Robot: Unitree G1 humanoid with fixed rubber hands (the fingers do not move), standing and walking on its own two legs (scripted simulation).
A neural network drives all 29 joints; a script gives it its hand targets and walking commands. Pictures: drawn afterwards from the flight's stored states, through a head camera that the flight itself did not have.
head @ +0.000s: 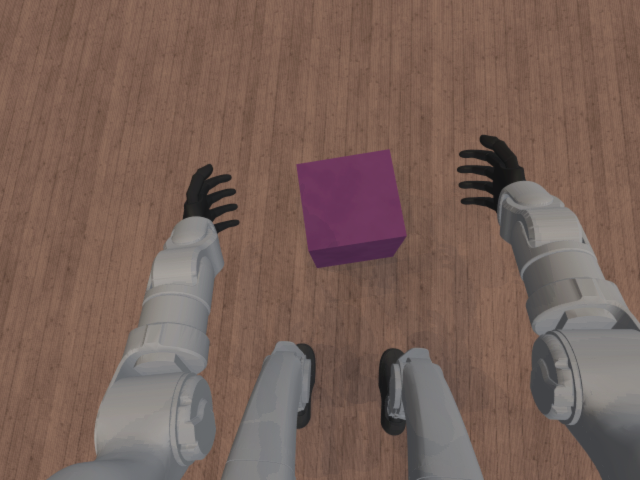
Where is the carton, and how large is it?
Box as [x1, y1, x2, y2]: [296, 149, 406, 267]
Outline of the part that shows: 389,149 296,164 308,250 317,267 392,256 405,237 406,234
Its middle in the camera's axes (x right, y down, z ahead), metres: +0.07 -0.07 +0.96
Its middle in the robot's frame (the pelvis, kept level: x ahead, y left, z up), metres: +0.55 +0.02 -0.54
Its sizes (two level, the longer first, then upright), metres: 0.210 0.200 0.250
